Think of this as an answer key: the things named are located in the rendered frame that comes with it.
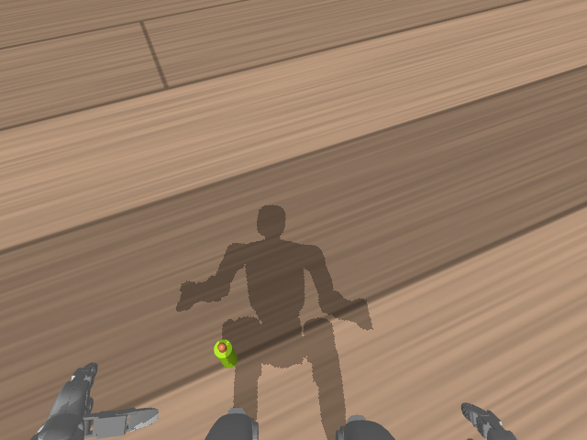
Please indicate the right robot hand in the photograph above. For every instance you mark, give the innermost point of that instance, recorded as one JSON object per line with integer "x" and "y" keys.
{"x": 488, "y": 424}

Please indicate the bottle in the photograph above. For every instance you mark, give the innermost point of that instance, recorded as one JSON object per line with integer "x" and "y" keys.
{"x": 226, "y": 353}

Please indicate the left robot hand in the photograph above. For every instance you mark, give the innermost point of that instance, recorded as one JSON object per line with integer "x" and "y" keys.
{"x": 74, "y": 397}

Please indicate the left robot arm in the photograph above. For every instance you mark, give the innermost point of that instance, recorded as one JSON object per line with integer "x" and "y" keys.
{"x": 65, "y": 426}

